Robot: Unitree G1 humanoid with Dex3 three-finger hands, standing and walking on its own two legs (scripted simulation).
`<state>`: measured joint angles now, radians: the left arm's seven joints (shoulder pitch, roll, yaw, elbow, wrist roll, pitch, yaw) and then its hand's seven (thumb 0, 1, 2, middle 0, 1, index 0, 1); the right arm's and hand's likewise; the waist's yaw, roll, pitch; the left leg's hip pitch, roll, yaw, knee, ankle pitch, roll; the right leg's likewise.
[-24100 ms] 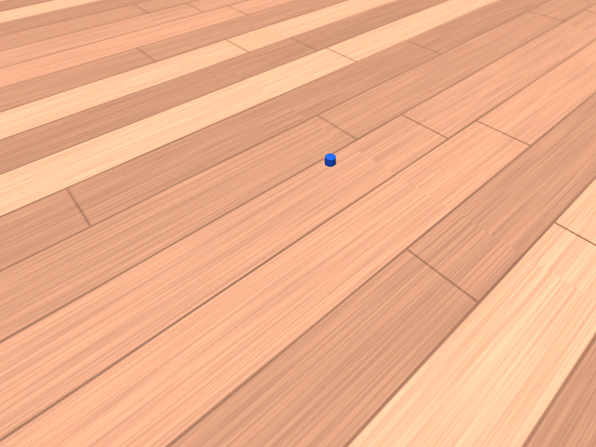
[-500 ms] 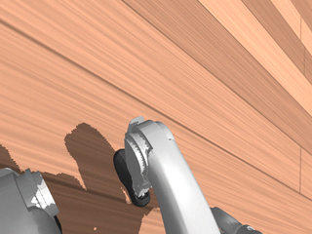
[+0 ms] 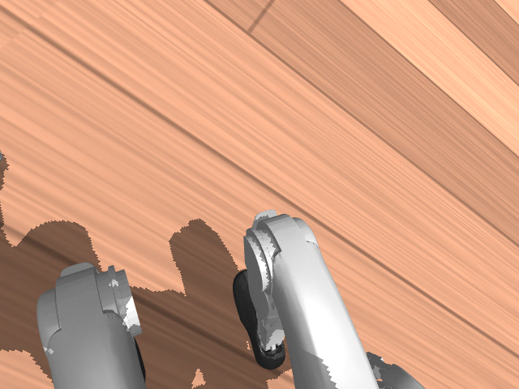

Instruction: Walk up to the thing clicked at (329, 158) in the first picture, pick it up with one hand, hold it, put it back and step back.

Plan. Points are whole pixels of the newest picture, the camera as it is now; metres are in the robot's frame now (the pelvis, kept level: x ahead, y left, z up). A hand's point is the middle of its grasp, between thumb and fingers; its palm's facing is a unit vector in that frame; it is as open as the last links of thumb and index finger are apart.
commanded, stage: settle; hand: left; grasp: from above
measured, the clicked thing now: out of the picture +0.47 +0.32 -0.22
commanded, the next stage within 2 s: lift in 0.34 s
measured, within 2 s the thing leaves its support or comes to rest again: neither
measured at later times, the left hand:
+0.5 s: hand out of the picture +0.45 +0.31 -0.13, palm faces -0.42 -0.08 -0.90, open 7.1 cm
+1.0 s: hand out of the picture +0.40 +0.31 -0.03, palm faces -0.43 -0.10 -0.90, open 7.1 cm
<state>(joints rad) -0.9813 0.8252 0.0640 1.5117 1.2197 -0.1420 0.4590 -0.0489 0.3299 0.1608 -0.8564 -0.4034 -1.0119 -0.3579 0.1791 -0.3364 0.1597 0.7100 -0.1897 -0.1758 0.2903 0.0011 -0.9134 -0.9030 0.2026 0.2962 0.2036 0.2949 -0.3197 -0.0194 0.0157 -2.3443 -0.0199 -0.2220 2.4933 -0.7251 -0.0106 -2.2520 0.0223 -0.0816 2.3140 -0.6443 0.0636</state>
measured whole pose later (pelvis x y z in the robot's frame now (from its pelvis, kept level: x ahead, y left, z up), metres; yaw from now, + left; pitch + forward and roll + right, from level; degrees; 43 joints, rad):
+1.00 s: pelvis -0.01 -0.01 +0.08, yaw +7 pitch +35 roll -7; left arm -0.77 0.61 -0.01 1.05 1.10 -0.11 0.15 -0.01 0.34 0.22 -0.79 -0.44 -0.96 -0.43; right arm 0.20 -0.30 0.00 0.67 -0.05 0.02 0.10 0.00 -0.92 -0.90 0.20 0.30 0.20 0.30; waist -0.16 0.06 -0.15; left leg -2.13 -0.02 -0.11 2.19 -0.66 -0.01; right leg -2.08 -0.02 -0.01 2.10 -0.62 0.06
